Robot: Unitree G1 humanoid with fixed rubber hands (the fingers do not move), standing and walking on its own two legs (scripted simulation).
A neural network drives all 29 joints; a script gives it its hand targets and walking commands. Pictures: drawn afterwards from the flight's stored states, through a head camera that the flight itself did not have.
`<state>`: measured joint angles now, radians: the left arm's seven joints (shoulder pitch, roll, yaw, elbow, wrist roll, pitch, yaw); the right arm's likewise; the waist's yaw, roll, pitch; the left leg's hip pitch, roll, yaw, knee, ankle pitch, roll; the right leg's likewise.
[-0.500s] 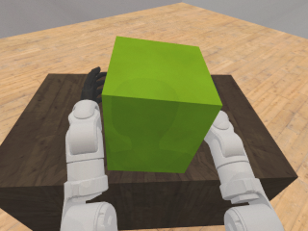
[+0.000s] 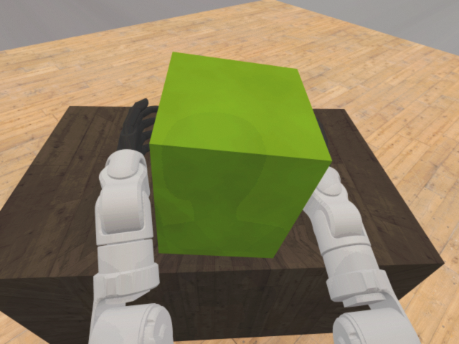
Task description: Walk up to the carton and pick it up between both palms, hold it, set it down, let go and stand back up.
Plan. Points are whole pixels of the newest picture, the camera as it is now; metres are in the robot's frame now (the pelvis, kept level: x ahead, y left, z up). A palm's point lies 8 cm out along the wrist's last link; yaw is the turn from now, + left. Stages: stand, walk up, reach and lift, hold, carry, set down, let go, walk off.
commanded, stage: hold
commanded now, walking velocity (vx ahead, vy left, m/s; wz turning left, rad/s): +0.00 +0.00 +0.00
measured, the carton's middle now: (226, 162) +0.37 +0.01 +0.16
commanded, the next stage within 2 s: none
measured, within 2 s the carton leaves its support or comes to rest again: neither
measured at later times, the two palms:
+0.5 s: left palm (134, 153) +0.36 +0.15 +0.19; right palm (316, 166) +0.35 -0.14 +0.17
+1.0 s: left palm (136, 152) +0.36 +0.14 +0.20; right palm (318, 163) +0.36 -0.15 +0.17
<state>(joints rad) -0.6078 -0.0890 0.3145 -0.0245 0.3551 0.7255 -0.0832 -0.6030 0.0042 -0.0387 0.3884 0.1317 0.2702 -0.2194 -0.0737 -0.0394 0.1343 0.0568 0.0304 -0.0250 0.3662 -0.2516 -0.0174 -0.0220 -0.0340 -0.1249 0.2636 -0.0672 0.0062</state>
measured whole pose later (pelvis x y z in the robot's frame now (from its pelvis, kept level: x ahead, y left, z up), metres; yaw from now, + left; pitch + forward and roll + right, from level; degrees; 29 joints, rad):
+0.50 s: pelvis +0.01 +0.01 +0.00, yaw -1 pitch -11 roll -1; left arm -0.54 -0.11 0.28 -0.11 0.36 0.75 -0.07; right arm -0.55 -0.02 0.01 0.33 0.16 0.28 -0.22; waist -0.08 -0.03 0.14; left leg 0.09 0.03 -0.01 0.37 -0.27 -0.01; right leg 0.01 -0.03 -0.11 0.26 -0.07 0.01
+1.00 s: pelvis +0.00 +0.00 +0.00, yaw +0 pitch -10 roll -1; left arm -0.61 -0.10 0.32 -0.02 0.36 0.74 -0.08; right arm -0.61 -0.01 -0.03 0.41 0.14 0.28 -0.22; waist -0.07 -0.03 0.13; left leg 0.07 0.03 -0.02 0.36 -0.25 -0.02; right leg -0.02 -0.03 -0.12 0.27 -0.07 0.00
